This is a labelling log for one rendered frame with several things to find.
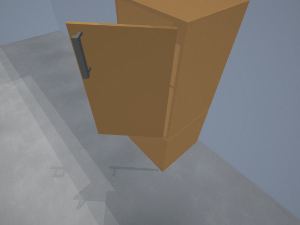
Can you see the cupboard door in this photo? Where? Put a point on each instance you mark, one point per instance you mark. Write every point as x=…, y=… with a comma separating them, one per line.
x=129, y=82

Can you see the handle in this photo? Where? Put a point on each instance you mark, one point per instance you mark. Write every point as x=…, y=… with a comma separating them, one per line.
x=85, y=70

